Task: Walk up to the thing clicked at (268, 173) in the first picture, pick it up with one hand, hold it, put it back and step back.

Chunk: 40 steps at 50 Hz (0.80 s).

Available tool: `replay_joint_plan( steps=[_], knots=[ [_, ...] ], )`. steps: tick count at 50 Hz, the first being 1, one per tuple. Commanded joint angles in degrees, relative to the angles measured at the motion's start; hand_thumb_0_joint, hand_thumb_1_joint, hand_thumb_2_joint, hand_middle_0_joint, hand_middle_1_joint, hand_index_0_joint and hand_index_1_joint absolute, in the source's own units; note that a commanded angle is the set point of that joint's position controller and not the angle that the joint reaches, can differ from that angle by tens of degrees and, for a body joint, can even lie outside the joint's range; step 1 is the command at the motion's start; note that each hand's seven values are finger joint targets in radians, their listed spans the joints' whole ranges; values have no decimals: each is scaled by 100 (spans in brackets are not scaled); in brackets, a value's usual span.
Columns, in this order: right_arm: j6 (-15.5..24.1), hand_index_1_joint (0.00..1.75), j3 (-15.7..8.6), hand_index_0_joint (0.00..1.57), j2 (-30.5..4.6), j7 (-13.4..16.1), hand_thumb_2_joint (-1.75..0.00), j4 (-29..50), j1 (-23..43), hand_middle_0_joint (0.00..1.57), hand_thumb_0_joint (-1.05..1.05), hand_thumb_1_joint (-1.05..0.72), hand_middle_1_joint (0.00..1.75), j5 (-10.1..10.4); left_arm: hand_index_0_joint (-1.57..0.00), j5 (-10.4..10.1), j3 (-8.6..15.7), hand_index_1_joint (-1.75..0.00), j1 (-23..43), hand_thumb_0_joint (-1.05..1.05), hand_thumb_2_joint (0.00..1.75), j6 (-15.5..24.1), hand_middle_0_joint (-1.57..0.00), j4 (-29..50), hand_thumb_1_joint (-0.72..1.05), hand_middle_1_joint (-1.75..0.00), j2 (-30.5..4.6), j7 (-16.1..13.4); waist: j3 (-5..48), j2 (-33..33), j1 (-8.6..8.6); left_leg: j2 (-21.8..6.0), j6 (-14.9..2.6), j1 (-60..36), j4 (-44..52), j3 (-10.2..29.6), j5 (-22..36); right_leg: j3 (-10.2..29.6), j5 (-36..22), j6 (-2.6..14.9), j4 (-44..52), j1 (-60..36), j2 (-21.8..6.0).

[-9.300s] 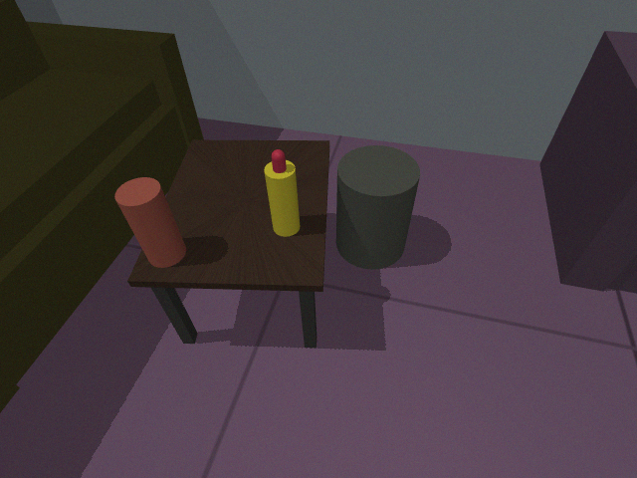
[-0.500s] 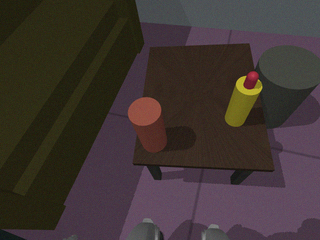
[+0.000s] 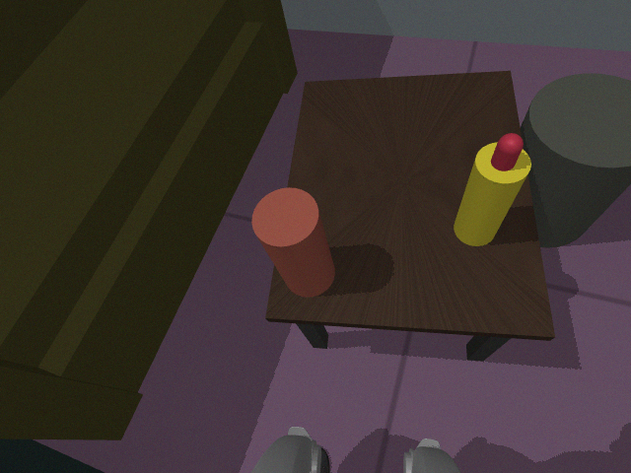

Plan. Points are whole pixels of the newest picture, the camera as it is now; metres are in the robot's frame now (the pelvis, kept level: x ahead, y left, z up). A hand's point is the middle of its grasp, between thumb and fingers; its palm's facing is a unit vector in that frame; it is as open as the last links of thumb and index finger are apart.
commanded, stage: go down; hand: right
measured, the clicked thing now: (490, 191) +0.59 -0.21 -0.16
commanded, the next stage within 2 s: approach in 0.12 s
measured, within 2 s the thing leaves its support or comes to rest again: neither
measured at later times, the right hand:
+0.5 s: hand out of the picture +0.45 -0.38 +0.03, palm faces +0.28 +0.96 -0.02, open 17.7 cm
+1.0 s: hand (548, 238) +0.52 -0.31 -0.21, palm faces +0.21 +0.98 -0.01, open 17.5 cm
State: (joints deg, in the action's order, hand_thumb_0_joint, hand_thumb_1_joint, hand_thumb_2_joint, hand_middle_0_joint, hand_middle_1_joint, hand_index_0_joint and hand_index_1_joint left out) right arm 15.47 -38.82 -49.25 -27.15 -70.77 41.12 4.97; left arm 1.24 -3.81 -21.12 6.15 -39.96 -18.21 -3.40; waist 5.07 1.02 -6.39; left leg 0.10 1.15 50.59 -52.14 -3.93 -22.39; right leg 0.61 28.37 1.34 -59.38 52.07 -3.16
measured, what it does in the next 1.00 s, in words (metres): lowers itself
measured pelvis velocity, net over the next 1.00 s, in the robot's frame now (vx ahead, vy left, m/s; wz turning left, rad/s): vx -0.08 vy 0.01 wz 0.09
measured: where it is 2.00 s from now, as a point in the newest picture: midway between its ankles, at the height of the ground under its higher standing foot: outside the picture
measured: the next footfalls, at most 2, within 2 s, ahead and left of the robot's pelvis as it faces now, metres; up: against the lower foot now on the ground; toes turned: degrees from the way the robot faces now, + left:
none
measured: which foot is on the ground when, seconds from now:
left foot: down 0.00-1.00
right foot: down 0.00-1.00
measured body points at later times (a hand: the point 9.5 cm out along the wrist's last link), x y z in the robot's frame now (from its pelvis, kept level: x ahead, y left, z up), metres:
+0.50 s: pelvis -0.02 +0.00 -0.05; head +0.16 -0.05 +0.36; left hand +0.03 +0.29 -0.13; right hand +0.43 -0.43 +0.03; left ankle +0.02 +0.14 -0.67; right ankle -0.01 -0.10 -0.67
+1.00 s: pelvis -0.08 +0.01 -0.25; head +0.20 -0.04 +0.11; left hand -0.06 +0.27 -0.34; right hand +0.50 -0.36 -0.21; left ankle +0.02 +0.14 -0.67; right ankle -0.01 -0.10 -0.67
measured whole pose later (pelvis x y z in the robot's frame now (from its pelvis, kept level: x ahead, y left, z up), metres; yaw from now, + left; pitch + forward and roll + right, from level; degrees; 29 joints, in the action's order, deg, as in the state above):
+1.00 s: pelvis -0.08 +0.01 -0.25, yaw +5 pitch +38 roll +9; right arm 25.9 -40.3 -62.9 -22.5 -81.9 73.4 -3.2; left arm 6.1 -11.9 -11.7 0.6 -34.4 -18.0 2.8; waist 2.1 -0.6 -17.2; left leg -1.0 0.6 112.0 -107.6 -6.4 -34.0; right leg 5.2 40.6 1.6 -115.6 113.8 -3.1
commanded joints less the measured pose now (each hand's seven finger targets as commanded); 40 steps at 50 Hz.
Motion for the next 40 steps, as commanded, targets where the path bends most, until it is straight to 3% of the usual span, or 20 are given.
replay_joint_plan(
  steps=[1, 2, 5, 9, 11, 14, 17, 19, 22, 27, 28, 31, 34, 37, 39, 40],
  knots=[
    [366, 5, -193, 5, -2231, 47, -2, 1050, 1561, 5, 0, 61, 5, 170, -18, -13, 471, -30, -907, 0, 90, 74, -18, 263, 90, -30, -1300, -76, 2382, -1361, 159, 139, -342, -717, 378, 92, 1400, 513, -3111, -109, 805, -2339, -32],
    [384, 5, -97, 5, -2164, 33, -3, 1104, 1754, 5, 0, 61, 5, 147, -18, -4, 464, -30, -937, 0, 91, 74, -18, 234, 90, -30, -1269, -68, 2451, -1370, 86, 149, -346, -672, 337, 99, 1448, 517, -3236, -119, 763, -2350, -45],
    [423, 5, -226, 5, -2317, 20, -2, 1098, 1829, 5, 0, 61, 5, 211, -18, -9, 492, -30, -974, 0, 90, 62, -18, 236, 90, -30, -1338, -38, 2514, -1298, 118, 140, -332, -760, 322, 95, 1596, 519, -3358, -117, 713, -2284, -44],
    [549, 5, -166, 6, -2295, -16, -3, 953, 2052, 5, 0, 61, 5, 211, -18, 5, 440, -30, -934, 0, 90, 51, -18, 191, 89, -30, -1311, 9, 2318, -1414, 60, 143, -336, -292, 233, 98, 1329, 656, -3420, -175, 675, -2320, -136],
    [599, 5, -214, 5, -2457, -11, -2, 941, 2157, 4, 0, 61, 5, 176, -17, 14, 409, -30, -894, 0, 92, 40, -18, 247, 87, -28, -1291, 25, 2330, -1441, 77, 124, -345, -403, 257, 117, 1268, 587, -3045, -132, 698, -2172, -82],
    [720, 5, -220, 4, -2460, -74, -4, 600, 2364, 3, 0, 61, 5, 229, -18, 45, 399, -30, -872, 0, 90, 60, -19, 197, 88, -29, -1328, 36, 2181, -1308, -30, 114, -329, -240, 132, 143, 1200, 525, -2538, -95, 561, -1679, -34],
    [952, 6, -123, 4, -2197, -116, -5, 289, 2510, 3, 0, 61, 6, 305, -18, 95, 310, -30, -769, 0, 90, 92, -19, 228, 88, -29, -1263, 78, 2237, -1083, -176, 118, -307, -18, -201, 172, 1326, 388, -2430, -13, 79, -1142, 31],
    [1118, 6, -96, 4, -2089, -135, -5, -183, 2458, 3, 0, 61, 6, 330, -18, 118, 221, -30, -672, 0, 91, 113, -19, 261, 87, -29, -1213, 123, 1936, -875, -214, 119, -306, 341, -518, 184, 1098, 376, -2005, 21, -244, -407, 51],
    [1372, 5, 0, 4, -2014, -173, -5, -147, 2608, 3, 0, 61, 5, 291, -18, 158, 150, -30, -639, 0, 91, 104, -19, 436, 87, -29, -1196, 170, 2312, -1069, -234, 141, -310, 847, -990, 206, 850, 383, -1775, 23, -656, -89, 30],
    [1473, 4, -90, 5, -2063, -207, -3, -60, 2800, 5, 0, 60, 5, 360, -17, 185, 32, -30, -645, 0, 91, 35, -18, 603, 88, -29, -1271, 225, 3010, -1404, -315, 172, -327, 1568, -1811, 143, 900, 529, -2144, -34, -1403, 255, -18],
    [1508, 4, -136, 5, -2145, -196, -3, 104, 2975, 5, 0, 58, 4, 344, -17, 195, 27, -30, -646, 0, 92, 21, -18, 609, 88, -29, -1282, 232, 3182, -1466, -364, 178, -344, 1708, -2002, 140, 937, 535, -2202, -32, -1616, 426, -28],
    [1692, 4, -512, 6, -2823, -105, -2, 484, 3401, 6, 0, 57, 4, 203, -17, 267, 1, -30, -574, 0, 91, -32, -18, 531, 88, -29, -1331, 259, 3683, -1867, -267, 163, -371, 2326, -2652, 137, 876, 567, -2353, -87, -2238, 724, -44],
    [1844, 4, -701, 6, -3096, 13, -2, 518, 3713, 6, 0, 54, 4, 44, -17, 343, -26, -29, -498, 0, 91, -110, -18, 468, 89, -28, -1323, 301, 3840, -2179, -317, 113, -361, 2839, -3191, 117, 759, 643, -2210, -144, -2680, 1013, -41],
    [1855, 4, -768, 6, -3319, 123, -2, 472, 3985, 6, 0, 54, 4, -184, -17, 410, -51, -29, -476, 0, 91, -223, -18, 478, 89, -28, -1368, 356, 4174, -2390, -398, 92, -362, 3036, -3604, 100, 828, 654, -2240, -159, -3080, 1171, -34],
    [1778, 4, -732, 5, -3368, 191, -2, 461, 4271, 6, 0, 55, 4, -297, -17, 439, -73, -29, -519, 0, 91, -295, -18, 500, 89, -28, -1416, 396, 4438, -2468, -540, 88, -347, 3126, -3858, 81, 934, 661, -2295, -143, -3373, 1310, -26],
    [1722, 4, -604, 5, -3286, 211, -2, 454, 4451, 6, 0, 54, 4, -367, -17, 446, -96, -29, -523, 0, 91, -326, -18, 512, 89, -29, -1412, 411, 4434, -2498, -679, 91, -339, 3243, -3968, 51, 874, 677, -2173, -131, -3502, 1514, -19]
  ],
)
